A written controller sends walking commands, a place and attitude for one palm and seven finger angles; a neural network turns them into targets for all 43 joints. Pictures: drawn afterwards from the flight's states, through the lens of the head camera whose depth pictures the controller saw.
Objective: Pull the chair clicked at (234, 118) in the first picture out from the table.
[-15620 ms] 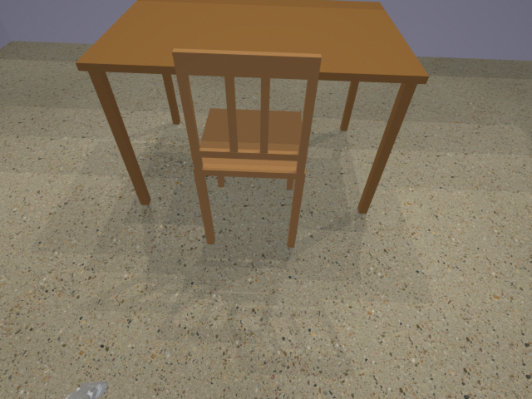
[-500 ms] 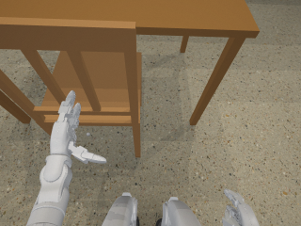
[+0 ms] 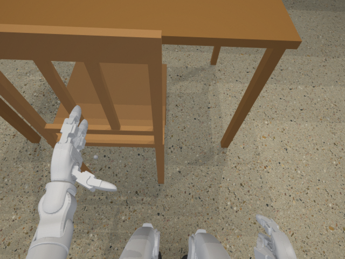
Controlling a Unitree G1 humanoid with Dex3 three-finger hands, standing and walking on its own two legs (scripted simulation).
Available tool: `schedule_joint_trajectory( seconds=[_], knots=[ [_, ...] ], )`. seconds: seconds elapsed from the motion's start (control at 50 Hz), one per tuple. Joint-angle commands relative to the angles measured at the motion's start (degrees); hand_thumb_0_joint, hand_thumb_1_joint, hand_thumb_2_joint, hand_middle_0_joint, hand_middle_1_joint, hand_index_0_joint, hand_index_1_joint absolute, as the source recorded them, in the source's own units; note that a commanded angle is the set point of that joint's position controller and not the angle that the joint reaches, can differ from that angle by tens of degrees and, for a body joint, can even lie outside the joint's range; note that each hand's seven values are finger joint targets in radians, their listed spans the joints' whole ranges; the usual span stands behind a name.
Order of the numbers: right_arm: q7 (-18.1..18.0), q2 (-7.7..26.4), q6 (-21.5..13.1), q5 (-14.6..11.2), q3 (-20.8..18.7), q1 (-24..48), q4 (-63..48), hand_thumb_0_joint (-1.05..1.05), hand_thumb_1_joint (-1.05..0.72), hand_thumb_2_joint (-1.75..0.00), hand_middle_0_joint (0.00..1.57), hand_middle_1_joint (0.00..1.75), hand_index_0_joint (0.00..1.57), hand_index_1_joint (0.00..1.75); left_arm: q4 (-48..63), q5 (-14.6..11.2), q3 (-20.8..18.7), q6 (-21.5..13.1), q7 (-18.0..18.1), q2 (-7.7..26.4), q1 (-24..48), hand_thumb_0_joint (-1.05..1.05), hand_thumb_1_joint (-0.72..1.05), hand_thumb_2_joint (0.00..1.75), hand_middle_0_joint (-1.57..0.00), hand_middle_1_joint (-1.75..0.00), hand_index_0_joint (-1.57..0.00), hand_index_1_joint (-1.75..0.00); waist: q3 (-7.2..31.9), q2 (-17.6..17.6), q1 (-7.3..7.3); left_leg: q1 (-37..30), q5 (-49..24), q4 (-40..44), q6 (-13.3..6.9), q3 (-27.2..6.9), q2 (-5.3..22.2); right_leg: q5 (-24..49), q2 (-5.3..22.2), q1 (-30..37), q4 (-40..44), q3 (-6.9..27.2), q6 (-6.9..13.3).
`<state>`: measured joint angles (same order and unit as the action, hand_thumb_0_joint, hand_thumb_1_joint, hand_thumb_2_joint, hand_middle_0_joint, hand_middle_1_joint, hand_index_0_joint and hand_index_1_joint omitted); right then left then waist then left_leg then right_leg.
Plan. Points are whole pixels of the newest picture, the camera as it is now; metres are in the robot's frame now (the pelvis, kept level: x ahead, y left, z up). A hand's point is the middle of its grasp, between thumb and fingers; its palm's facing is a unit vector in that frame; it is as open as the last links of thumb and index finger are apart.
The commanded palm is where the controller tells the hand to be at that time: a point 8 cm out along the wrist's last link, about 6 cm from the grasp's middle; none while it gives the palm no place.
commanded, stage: aim the fingers beside a spindle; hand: left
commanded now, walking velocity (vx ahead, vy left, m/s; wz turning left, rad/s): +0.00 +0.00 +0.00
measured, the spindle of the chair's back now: (66, 99) +0.48 +0.30 +0.03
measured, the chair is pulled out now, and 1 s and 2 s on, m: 0.00 0.00 0.00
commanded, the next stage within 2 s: push the fingers through the gap in 1.98 s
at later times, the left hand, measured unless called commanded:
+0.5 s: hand (103, 163) +0.32 +0.17 +0.01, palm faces -0.01 -1.00 +0.00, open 16.9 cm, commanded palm +0.31 +0.23 +0.02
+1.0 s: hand (97, 155) +0.33 +0.19 +0.02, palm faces +0.07 -1.00 -0.03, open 16.9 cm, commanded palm +0.32 +0.24 +0.03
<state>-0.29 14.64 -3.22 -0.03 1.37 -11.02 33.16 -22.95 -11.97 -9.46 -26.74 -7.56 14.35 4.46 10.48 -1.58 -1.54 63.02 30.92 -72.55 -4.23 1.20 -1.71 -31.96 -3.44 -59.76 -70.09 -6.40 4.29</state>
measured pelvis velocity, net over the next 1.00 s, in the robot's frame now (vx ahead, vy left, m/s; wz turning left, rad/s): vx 0.00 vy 0.01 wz -0.01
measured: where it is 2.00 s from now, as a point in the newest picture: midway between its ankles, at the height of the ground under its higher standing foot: outside the picture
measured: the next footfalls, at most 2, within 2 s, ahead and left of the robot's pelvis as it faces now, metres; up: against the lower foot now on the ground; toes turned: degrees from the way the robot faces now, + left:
none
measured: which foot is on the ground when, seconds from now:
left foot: down 0.00-1.00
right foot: down 0.00-1.00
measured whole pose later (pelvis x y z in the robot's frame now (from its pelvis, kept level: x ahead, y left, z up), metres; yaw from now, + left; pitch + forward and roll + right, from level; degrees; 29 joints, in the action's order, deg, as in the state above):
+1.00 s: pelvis +0.00 +0.01 +0.00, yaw +0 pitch +22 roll -4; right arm -0.4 14.2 -2.6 0.6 1.5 -11.2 32.5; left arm -21.8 -10.0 -8.5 -26.8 -4.5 13.2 4.8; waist 9.9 -1.1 -2.4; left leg 63.8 31.0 -72.9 -5.0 1.5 -1.8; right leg -31.7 -3.4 -60.3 -69.9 -6.1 3.4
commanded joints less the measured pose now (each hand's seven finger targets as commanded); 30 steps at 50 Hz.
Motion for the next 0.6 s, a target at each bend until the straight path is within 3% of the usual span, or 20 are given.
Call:
schedule_joint_trajectory(
  seconds=[0.0,0.04,0.08,0.1,0.16,0.2,0.24,0.28,0.32,0.36,0.4,0.46,0.52,0.54,0.58],
  knots=[
    [-0.7,8.7,-3.0,-0.5,-3.2,-0.9,-6.8,0.00,-0.90,-0.90,0.20,0.30,0.20,0.30,8.5,-0.7,1.5,-1.8,-3.0,3.3,12.3,0.00,-0.50,0.30,-0.06,-0.08,-0.06,-0.08,17.9,-0.6,-2.08,-14.1,-12.8,8.8,2.3,-6.2,2.0,12.1,2.1,7.5,10.0,6.7,-2.2],
    [-0.8,8.6,-3.2,-0.6,-3.3,-0.9,-7.4,0.00,-0.90,-0.90,0.20,0.30,0.20,0.30,12.4,-1.0,1.1,-2.0,-3.1,4.3,12.0,0.00,-0.50,0.30,-0.06,-0.08,-0.06,-0.08,21.4,-2.7,-1.04,-17.8,-15.7,9.3,2.7,-6.6,2.1,13.8,2.2,8.4,9.7,6.3,-1.9],
    [-0.9,8.9,-3.2,-0.3,-3.5,-0.9,-7.5,0.00,-0.90,-0.90,0.20,0.30,0.20,0.30,14.9,-0.9,-2.3,-2.5,-1.7,7.9,12.2,0.00,-0.50,0.30,-0.06,-0.08,-0.06,-0.08,23.3,-3.6,-0.14,-19.9,-17.8,9.6,3.1,-7.2,2.4,14.4,2.0,8.1,9.1,5.9,-1.9],
    [-0.9,8.6,-3.1,-0.2,-3.3,-0.7,-7.4,0.00,-0.90,-0.90,0.20,0.30,0.20,0.30,16.4,-0.4,-1.1,-2.9,-0.9,7.2,14.4,0.00,-0.50,0.30,-0.06,-0.08,-0.06,-0.08,23.4,-3.6,-0.86,-20.8,-18.3,9.6,3.1,-7.4,2.5,14.6,2.0,7.5,8.9,5.8,-2.0],
    [-0.8,8.5,-2.8,0.4,-3.2,-1.0,-7.0,0.00,-0.90,-0.90,0.20,0.30,0.20,0.30,16.1,0.6,-6.2,-3.8,2.4,11.4,13.1,0.00,-0.50,0.30,-0.06,-0.08,-0.06,-0.08,23.0,-4.3,0.47,-19.5,-18.6,9.8,3.5,-7.3,2.3,14.3,1.8,8.1,8.3,5.8,-1.8],
    [-0.5,7.9,-2.2,0.3,-2.9,-0.6,-7.0,0.00,-0.90,-0.90,0.20,0.30,0.20,0.30,12.3,1.0,-6.7,-3.4,3.4,10.4,10.6,0.00,-0.50,0.30,-0.06,-0.08,-0.06,-0.08,20.0,-2.1,0.46,-16.8,-16.9,10.1,3.4,-6.8,2.1,13.8,1.7,8.8,8.8,5.9,-1.9],
    [-0.2,7.8,-1.9,0.2,-2.9,-0.5,-6.9,0.00,-0.90,-0.90,0.20,0.30,0.20,0.30,9.5,1.0,-4.7,-2.9,3.0,7.9,10.2,0.00,-0.50,0.30,-0.06,-0.08,-0.06,-0.08,18.3,-0.6,-0.29,-14.6,-14.2,10.0,2.9,-6.3,2.0,12.4,1.7,8.7,9.5,6.2,-2.1],
    [-0.1,8.1,-1.8,-0.1,-2.8,-0.7,-7.3,0.00,-0.90,-0.90,0.20,0.30,0.20,0.30,7.7,0.9,-2.7,-2.2,1.4,6.2,8.1,0.00,-0.50,0.30,-0.06,-0.08,-0.06,-0.08,18.0,-1.1,-0.36,-14.4,-14.1,10.2,2.9,-6.2,2.0,12.5,1.7,8.8,9.7,6.2,-2.0],
    [0.0,8.4,-1.9,-0.5,-3.0,-0.8,-7.6,0.00,-0.90,-0.90,0.20,0.30,0.20,0.30,8.5,0.2,2.0,-1.5,-0.7,2.5,9.3,0.00,-0.50,0.30,-0.06,-0.08,-0.06,-0.08,17.2,-0.6,-1.81,-15.8,-13.6,10.5,2.7,-6.7,2.3,12.0,1.8,7.4,10.5,5.8,-2.1],
    [-0.3,8.7,-2.1,-0.7,-3.1,-1.0,-7.9,0.00,-0.90,-0.90,0.20,0.30,0.20,0.30,9.2,-0.8,2.6,-1.3,-2.1,2.2,8.5,0.00,-0.50,0.30,-0.06,-0.08,-0.06,-0.08,17.5,0.2,-1.96,-16.1,-13.7,10.5,2.6,-7.1,2.4,11.8,1.7,7.5,10.7,5.8,-2.0],
    [-0.5,8.9,-2.3,-0.7,-3.3,-1.1,-7.8,0.00,-0.90,-0.90,0.20,0.30,0.20,0.30,11.5,-0.9,2.4,-2.0,-2.3,3.2,10.1,0.00,-0.50,0.30,-0.06,-0.08,-0.06,-0.08,18.6,-0.2,-1.93,-17.1,-14.0,10.3,2.6,-7.5,2.5,11.7,1.9,6.9,10.3,5.7,-2.1],
    [-0.9,9.1,-2.7,-0.1,-3.4,-1.1,-7.1,0.00,-0.90,-0.90,0.20,0.30,0.20,0.30,16.2,-0.3,-2.8,-3.9,0.4,8.9,13.4,0.00,-0.50,0.30,-0.06,-0.08,-0.06,-0.08,20.2,-4.2,-0.82,-19.6,-16.1,10.2,3.5,-8.1,2.7,11.8,1.8,5.2,8.9,5.3,-1.7],
    [-0.8,8.4,-2.5,0.5,-3.0,-0.7,-6.4,0.00,-0.90,-0.90,0.20,0.30,0.20,0.30,14.5,0.8,-6.1,-5.3,3.0,10.7,14.5,0.00,-0.50,0.30,-0.06,-0.08,-0.06,-0.08,19.6,-3.2,-0.38,-18.1,-15.8,9.9,3.7,-7.8,2.4,11.5,1.7,5.7,8.5,5.6,-1.8],
    [-0.8,8.2,-2.4,0.5,-2.9,-0.4,-6.3,0.00,-0.90,-0.90,0.20,0.30,0.20,0.30,13.4,1.2,-5.5,-5.5,3.4,10.1,15.6,0.00,-0.50,0.30,-0.06,-0.08,-0.06,-0.08,19.0,-3.0,-0.92,-17.2,-14.4,9.7,3.6,-7.8,2.4,10.5,1.7,5.0,8.5,5.6,-1.9],
    [-0.7,8.1,-2.4,0.6,-2.8,-0.5,-6.3,0.00,-0.90,-0.90,0.20,0.30,0.20,0.30,12.6,1.6,-5.4,-5.4,3.4,10.0,15.3,0.00,-0.50,0.30,-0.06,-0.08,-0.06,-0.08,20.4,-5.5,-0.35,-18.1,-14.5,9.8,3.8,-7.6,2.2,10.4,1.7,5.2,8.3,5.8,-1.7]
  ],
)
